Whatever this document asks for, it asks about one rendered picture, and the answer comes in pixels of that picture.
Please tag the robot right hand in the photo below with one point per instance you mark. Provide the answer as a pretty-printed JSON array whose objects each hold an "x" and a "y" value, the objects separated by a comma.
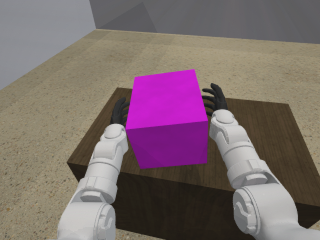
[{"x": 218, "y": 99}]

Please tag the robot right upper arm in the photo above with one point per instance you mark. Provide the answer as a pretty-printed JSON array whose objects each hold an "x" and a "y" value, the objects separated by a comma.
[{"x": 267, "y": 212}]

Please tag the robot left upper arm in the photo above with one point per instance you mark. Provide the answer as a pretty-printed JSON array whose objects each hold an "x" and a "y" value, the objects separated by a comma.
[{"x": 88, "y": 221}]

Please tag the robot left hand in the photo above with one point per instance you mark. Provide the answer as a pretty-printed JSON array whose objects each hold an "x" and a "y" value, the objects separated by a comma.
[{"x": 118, "y": 113}]

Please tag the right robot forearm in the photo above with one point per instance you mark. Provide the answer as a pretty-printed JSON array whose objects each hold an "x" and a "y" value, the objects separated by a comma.
[{"x": 244, "y": 166}]

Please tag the carton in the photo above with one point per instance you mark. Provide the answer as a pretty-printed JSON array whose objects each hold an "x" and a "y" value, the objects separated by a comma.
[{"x": 167, "y": 124}]

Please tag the left robot forearm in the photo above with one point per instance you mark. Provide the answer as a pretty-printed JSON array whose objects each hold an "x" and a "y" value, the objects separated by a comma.
[{"x": 99, "y": 182}]

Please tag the pedestal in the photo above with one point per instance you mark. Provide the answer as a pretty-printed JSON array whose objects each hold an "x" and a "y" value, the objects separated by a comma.
[{"x": 195, "y": 201}]

